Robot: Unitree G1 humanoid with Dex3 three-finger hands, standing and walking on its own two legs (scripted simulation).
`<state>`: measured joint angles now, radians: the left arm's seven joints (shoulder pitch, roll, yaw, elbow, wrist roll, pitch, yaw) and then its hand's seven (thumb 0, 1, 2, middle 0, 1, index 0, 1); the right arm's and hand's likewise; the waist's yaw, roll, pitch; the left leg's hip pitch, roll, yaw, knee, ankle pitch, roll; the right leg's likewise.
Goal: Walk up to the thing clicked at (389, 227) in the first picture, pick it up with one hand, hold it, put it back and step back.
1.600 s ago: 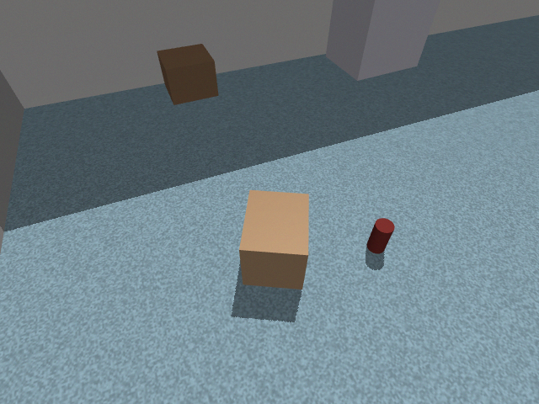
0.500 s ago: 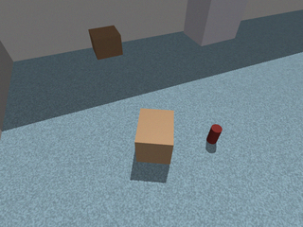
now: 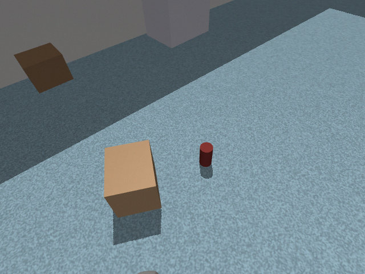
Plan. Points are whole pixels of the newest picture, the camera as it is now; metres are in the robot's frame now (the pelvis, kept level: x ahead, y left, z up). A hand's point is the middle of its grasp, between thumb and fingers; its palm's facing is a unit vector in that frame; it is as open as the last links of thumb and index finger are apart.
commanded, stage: walk up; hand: left
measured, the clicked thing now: (205, 154) +0.90 -0.08 -0.68
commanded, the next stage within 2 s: none
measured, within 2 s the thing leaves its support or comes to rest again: neither
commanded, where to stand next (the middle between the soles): +0.51 -0.15 m, yaw -21 degrees
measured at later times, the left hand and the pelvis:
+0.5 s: hand (132, 184) +0.38 +0.18 -0.12, palm faces -0.32 -0.86 -0.40, open 7.4 cm; pelvis +0.19 -0.06 +0.00, yaw -13 degrees
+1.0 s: hand (150, 156) +0.51 +0.15 -0.15, palm faces -0.40 -0.84 -0.37, open 7.4 cm; pelvis +0.37 -0.10 +0.00, yaw -21 degrees
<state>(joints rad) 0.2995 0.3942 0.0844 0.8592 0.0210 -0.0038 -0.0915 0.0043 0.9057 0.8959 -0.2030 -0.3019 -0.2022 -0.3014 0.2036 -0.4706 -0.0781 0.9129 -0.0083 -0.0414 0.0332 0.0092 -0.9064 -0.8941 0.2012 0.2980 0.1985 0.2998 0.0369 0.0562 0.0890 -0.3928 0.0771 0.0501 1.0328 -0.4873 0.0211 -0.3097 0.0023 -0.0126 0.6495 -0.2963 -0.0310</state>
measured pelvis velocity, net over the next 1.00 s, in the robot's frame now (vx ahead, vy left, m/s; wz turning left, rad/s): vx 0.37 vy -0.10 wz -0.37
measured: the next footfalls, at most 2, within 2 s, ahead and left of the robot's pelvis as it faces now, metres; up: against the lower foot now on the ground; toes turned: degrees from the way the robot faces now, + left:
left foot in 0.14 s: +0.19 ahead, +0.11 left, +0.00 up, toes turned +0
right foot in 0.50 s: +0.30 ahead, -0.22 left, +0.00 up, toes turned -15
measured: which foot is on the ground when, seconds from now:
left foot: up 0.00-0.12, down 0.14-0.52, up 0.54-0.86, down 0.88-1.00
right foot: down 0.00-0.14, up 0.16-0.48, down 0.50-0.88, up 0.90-1.00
